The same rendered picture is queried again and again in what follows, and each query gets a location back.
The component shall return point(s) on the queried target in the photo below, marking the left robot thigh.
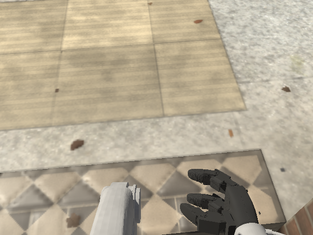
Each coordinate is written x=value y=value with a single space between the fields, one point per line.
x=119 y=210

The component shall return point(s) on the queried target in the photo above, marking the robot right forearm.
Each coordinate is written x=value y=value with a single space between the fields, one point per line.
x=251 y=228

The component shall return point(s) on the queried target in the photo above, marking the robot right hand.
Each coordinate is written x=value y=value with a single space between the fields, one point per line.
x=223 y=215

